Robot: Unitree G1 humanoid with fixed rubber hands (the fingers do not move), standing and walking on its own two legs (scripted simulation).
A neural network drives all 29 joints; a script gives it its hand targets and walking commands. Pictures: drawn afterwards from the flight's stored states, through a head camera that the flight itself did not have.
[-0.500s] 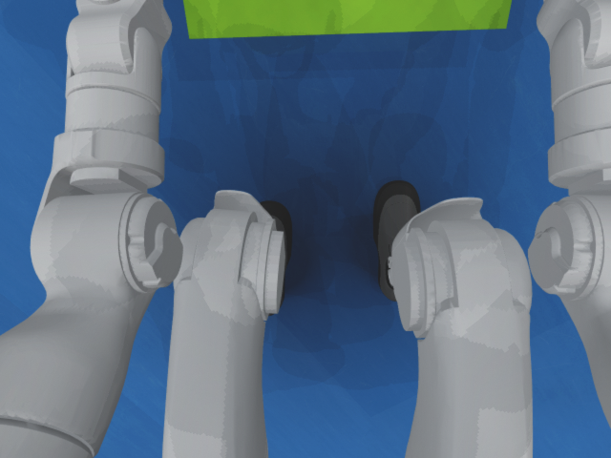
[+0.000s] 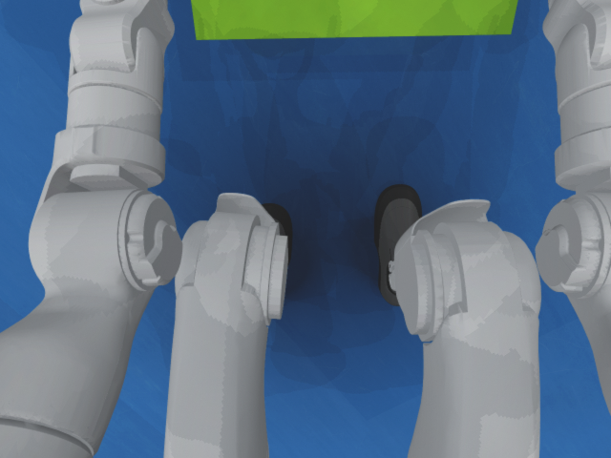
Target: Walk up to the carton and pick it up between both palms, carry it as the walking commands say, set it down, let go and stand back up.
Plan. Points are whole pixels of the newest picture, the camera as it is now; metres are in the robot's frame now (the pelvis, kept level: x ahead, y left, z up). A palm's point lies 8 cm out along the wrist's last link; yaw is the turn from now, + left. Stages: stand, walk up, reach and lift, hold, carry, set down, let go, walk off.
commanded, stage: set down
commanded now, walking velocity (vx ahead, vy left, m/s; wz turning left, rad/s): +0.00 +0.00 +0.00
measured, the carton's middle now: out of the picture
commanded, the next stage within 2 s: none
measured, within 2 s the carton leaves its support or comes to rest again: neither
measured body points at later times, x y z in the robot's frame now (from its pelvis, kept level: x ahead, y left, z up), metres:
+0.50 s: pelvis +0.01 +0.00 -0.01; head +0.40 +0.00 +0.20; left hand +0.55 +0.18 -0.22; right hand +0.55 -0.20 -0.22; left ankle +0.10 +0.11 -0.35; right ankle +0.13 -0.11 -0.35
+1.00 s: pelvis +0.01 +0.00 -0.01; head +0.39 +0.00 +0.20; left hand +0.55 +0.18 -0.22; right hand +0.56 -0.20 -0.22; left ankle +0.10 +0.11 -0.35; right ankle +0.13 -0.11 -0.35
